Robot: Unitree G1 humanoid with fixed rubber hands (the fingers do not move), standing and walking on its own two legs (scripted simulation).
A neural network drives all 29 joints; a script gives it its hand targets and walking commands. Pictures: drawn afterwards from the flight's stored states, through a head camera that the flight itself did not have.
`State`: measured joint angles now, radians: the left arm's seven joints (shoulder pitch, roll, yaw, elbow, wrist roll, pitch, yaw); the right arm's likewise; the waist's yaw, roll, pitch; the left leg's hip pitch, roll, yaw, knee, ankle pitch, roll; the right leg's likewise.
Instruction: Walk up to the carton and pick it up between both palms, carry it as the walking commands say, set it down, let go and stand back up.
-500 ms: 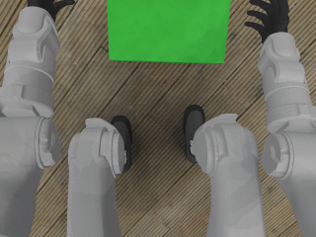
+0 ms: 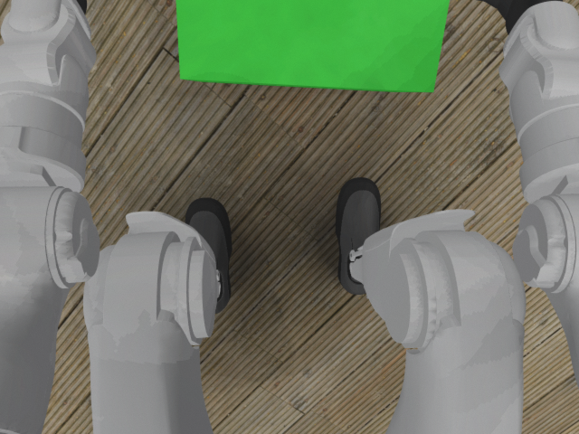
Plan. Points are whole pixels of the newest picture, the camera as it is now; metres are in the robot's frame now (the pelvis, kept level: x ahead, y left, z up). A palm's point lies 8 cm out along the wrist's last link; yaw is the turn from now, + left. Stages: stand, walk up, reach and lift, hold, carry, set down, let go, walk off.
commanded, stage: reach and lift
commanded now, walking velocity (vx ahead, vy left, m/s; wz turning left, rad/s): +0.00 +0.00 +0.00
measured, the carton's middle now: (308, 11) +0.52 -0.04 -0.30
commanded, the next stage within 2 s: none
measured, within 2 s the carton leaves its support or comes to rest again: leaves its support in 1.60 s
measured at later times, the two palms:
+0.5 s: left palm out of the picture +0.54 +0.17 -0.21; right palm (512, 0) +0.51 -0.23 -0.21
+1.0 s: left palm out of the picture +0.55 +0.15 -0.21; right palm out of the picture +0.51 -0.22 -0.21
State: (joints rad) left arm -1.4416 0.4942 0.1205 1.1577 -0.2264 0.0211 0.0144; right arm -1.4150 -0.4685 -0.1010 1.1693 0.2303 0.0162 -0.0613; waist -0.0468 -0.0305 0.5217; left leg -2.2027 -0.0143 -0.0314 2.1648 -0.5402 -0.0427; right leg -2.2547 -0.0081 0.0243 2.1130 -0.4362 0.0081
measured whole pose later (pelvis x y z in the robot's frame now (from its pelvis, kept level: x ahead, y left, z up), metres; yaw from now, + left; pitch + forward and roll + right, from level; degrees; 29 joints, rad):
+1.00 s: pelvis +0.00 +0.00 +0.00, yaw +0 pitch +33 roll +1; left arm -1.55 0.39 0.07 1.23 -0.22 0.00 0.05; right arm -1.50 -0.42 -0.03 1.29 0.25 -0.02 -0.08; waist -0.05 -0.02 0.52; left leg -2.20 -0.02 -0.03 2.16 -0.54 -0.04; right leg -2.25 -0.01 0.02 2.11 -0.44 0.01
